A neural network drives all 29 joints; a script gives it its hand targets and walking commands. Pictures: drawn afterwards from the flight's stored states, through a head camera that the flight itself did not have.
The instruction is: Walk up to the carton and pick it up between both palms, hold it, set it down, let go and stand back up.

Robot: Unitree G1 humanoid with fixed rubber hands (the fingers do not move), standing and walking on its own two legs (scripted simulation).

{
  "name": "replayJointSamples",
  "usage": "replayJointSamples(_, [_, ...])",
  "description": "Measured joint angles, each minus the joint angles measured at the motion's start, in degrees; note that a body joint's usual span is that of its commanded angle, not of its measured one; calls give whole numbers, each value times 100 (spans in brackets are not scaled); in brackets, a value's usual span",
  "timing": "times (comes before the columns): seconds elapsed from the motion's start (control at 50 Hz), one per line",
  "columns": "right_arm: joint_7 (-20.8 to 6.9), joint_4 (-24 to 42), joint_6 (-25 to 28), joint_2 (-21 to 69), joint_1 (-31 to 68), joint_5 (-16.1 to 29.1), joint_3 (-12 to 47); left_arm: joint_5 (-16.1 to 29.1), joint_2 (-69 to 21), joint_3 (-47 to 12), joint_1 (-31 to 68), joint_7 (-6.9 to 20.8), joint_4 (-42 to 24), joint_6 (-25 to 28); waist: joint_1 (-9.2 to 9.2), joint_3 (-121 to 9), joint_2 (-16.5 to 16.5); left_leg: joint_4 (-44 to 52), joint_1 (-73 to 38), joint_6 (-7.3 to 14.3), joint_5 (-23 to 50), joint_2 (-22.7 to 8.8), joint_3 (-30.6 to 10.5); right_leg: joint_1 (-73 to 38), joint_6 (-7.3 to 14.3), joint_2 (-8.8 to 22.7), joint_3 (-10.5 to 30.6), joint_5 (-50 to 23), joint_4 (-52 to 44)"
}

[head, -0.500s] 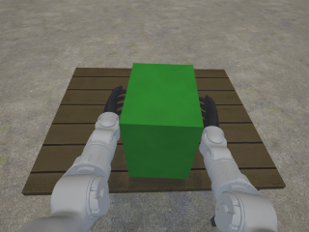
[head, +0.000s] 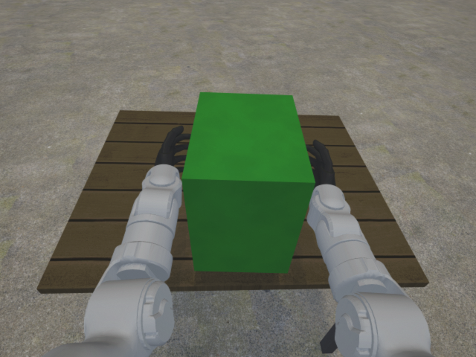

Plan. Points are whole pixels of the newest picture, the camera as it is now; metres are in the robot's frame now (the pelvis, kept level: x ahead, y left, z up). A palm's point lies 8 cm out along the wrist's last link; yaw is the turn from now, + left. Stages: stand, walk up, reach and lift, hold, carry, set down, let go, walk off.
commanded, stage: reach and lift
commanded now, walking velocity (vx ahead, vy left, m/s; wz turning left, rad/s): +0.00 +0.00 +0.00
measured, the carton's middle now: (243, 182) +0.43 -0.02 +0.08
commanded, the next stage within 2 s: hold in 1.70 s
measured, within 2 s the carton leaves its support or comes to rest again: neither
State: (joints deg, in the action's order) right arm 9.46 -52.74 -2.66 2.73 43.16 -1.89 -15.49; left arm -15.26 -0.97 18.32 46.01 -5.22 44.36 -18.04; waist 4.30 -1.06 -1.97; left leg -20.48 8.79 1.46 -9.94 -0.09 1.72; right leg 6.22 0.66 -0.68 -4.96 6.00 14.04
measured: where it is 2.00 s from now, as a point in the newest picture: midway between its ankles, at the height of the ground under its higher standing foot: outside the picture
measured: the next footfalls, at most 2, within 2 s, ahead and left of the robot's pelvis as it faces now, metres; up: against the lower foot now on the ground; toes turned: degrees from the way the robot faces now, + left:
none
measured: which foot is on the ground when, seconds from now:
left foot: down 0.00-1.00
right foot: down 0.00-1.00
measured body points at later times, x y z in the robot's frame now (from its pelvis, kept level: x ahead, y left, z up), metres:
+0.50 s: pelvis +0.00 +0.00 +0.00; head -0.03 +0.03 +0.45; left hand +0.41 +0.13 +0.16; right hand +0.39 -0.15 +0.15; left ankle +0.01 +0.09 -0.75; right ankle +0.02 -0.11 -0.75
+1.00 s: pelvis -0.01 -0.01 +0.00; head -0.05 +0.02 +0.45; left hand +0.39 +0.13 +0.18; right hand +0.38 -0.15 +0.17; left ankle +0.01 +0.09 -0.75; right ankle +0.02 -0.11 -0.75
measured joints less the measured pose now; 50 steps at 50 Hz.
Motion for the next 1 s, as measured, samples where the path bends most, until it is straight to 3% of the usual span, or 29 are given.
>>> replayJointSamples(0.58, [266, 1032, -943, -363, -101, 1066, 1192, 29, -34, -321, -434, 20, -1765, -1310, 169, 79, -64, -132, -220, -35, -56, -14, -132, -296, 23, -19, -124, 64, 59])
replayJointSamples(1.0, [296, 1332, -1364, -400, -6, 1180, 1262, -75, -70, -259, -408, 91, -2233, -1809, 165, 93, -27, -92, -293, -30, -7, -12, -122, -339, 33, -17, -110, 44, 73])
